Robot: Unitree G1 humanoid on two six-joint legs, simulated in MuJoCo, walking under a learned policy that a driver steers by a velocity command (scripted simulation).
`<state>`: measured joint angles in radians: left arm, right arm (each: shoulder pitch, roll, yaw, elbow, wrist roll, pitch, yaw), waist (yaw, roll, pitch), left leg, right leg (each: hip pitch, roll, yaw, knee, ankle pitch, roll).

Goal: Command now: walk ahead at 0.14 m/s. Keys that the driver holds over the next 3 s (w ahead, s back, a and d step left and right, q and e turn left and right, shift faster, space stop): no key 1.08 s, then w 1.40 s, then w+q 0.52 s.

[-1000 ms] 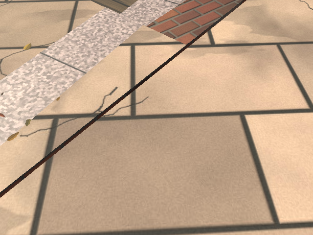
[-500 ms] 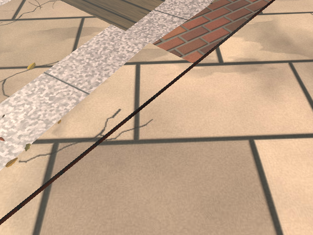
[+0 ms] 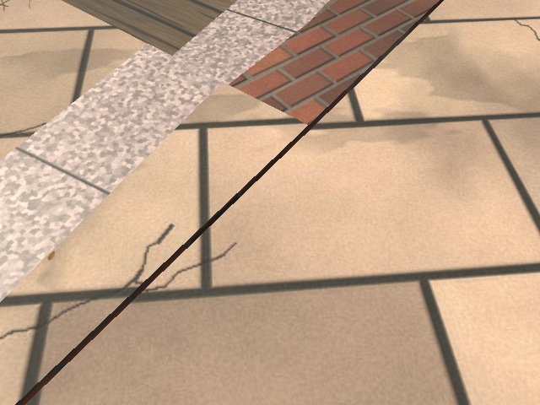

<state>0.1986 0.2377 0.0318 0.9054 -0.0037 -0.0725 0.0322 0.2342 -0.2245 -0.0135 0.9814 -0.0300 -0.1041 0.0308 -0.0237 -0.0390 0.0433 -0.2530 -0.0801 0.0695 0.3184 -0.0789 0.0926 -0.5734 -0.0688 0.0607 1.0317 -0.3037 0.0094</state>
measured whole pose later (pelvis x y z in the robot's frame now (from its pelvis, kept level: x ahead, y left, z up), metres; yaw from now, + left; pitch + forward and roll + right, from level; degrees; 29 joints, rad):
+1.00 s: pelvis +0.08 -0.04 -0.01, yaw +0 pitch -2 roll +0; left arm 0.19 0.17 0.04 1.09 0.00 0.00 0.04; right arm 0.28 -0.16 -0.01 1.12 0.00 -0.02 -0.04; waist 0.00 0.00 0.05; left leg -0.16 0.00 0.03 0.51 -0.32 0.01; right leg -0.25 0.01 0.00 0.51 -0.23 -0.01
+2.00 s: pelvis +0.43 -0.02 -0.01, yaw +1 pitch +1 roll +1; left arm 0.32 0.23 0.04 1.02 -0.03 -0.11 0.01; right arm 0.13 -0.24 -0.06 0.96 0.00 -0.11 0.05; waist 0.00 -0.02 0.04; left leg -0.37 -0.04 0.08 0.49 -0.14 0.07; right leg -0.37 -0.04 0.04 1.25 -0.36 -0.06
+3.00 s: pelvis +1.01 -0.03 -0.02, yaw +14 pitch +2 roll +1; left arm 0.40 0.21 0.04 1.02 0.09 -0.12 -0.04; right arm 0.08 -0.19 -0.03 0.85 -0.06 -0.05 0.06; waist 0.03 -0.03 0.00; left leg -0.64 0.01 0.04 0.76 -0.20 0.08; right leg 0.19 -0.05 -0.28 0.20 -0.41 0.01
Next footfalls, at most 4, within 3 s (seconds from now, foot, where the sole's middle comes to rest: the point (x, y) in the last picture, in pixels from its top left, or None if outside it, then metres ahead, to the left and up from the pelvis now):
0.18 right None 0.15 -0.15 -0.78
1.86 left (245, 375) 0.55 0.07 -0.78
2.44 right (328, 263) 0.87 -0.17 -0.78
2.98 left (229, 183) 1.15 0.12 -0.75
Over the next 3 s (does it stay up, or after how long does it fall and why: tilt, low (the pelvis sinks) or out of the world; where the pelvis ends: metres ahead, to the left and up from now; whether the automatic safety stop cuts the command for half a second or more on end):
stays up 1.01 -0.03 -0.02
